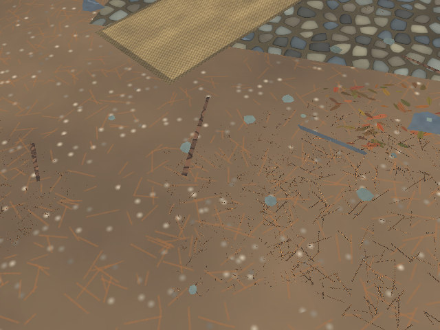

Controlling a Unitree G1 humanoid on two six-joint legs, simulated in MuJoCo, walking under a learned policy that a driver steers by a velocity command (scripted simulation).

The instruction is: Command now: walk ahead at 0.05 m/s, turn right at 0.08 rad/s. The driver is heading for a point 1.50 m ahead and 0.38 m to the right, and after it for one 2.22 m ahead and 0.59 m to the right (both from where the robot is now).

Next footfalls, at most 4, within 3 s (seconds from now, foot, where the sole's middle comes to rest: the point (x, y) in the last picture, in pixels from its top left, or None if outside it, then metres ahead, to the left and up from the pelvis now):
0.10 left None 0.06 0.14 -0.77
0.42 right None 0.07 -0.12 -0.77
0.88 left None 0.16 0.08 -0.77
1.16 right None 0.00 -0.14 -0.77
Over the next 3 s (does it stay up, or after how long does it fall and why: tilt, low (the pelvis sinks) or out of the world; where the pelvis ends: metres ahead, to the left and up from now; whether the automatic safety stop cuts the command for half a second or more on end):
stays up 0.78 -0.07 0.00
